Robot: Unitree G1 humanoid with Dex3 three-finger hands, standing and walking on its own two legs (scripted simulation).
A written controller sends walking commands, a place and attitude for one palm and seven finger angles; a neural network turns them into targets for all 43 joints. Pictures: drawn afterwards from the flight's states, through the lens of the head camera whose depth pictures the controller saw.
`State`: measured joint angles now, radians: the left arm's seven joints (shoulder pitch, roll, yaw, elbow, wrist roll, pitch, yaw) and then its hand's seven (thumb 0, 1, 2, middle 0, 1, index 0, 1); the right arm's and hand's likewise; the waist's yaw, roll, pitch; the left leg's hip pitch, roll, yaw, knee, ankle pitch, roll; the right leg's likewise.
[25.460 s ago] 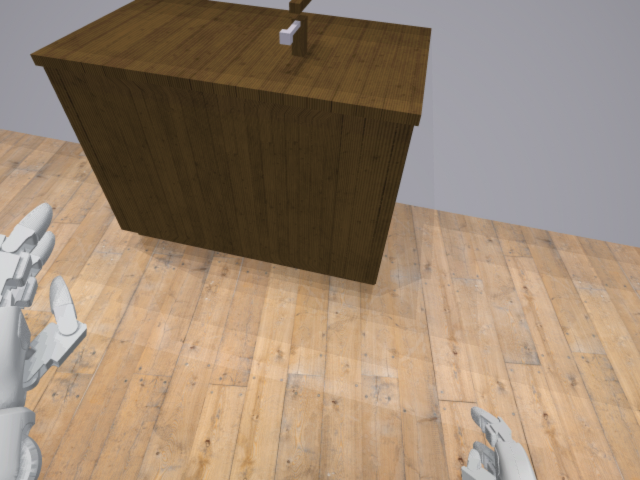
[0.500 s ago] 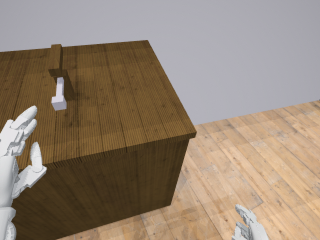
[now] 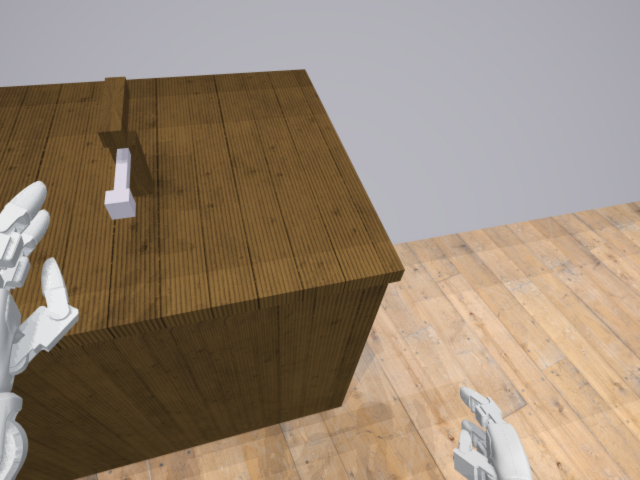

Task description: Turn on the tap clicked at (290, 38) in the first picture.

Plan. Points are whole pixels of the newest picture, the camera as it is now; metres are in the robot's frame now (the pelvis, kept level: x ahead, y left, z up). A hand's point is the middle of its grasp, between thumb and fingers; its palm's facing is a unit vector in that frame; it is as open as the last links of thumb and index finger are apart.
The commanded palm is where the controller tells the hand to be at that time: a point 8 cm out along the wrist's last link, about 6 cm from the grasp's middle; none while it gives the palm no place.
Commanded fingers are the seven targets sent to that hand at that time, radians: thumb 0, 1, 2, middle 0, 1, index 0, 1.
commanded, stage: come to a stop and stand still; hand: left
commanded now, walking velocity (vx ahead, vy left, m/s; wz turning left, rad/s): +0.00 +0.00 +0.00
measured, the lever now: (120, 204) +0.40 +0.30 +0.10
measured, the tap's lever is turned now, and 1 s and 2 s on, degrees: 0 0 0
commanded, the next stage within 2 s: look again from close up in 0.04 s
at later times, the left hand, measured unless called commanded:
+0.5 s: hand (64, 324) +0.20 +0.25 +0.16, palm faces +0.39 -0.85 -0.35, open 7.4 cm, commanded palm +0.15 +0.29 +0.17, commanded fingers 0.00 0.90 0.90 -0.20 -0.30 -0.20 -0.30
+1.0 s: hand (56, 364) +0.17 +0.23 +0.17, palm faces +0.55 -0.79 -0.29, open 7.4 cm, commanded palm +0.12 +0.26 +0.17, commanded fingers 0.00 0.90 0.90 -0.20 -0.30 -0.20 -0.30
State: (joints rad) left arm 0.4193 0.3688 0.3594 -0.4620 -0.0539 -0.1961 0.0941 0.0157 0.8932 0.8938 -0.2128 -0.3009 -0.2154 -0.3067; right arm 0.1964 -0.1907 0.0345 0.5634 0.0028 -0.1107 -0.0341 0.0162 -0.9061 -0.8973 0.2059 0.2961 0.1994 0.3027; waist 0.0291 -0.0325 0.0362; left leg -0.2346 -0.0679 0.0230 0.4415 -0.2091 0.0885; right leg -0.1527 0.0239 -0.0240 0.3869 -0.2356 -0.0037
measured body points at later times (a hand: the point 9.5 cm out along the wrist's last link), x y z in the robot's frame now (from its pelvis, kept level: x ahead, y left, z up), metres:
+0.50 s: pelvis -0.01 +0.00 +0.00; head +0.00 +0.02 +0.45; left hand +0.18 +0.29 +0.18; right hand +0.16 -0.22 -0.07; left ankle +0.01 +0.05 -0.74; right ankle -0.02 -0.12 -0.74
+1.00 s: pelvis -0.04 -0.06 -0.02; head -0.05 -0.06 +0.43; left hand +0.13 +0.27 +0.18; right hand +0.17 -0.27 -0.10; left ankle +0.01 +0.05 -0.74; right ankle -0.02 -0.12 -0.74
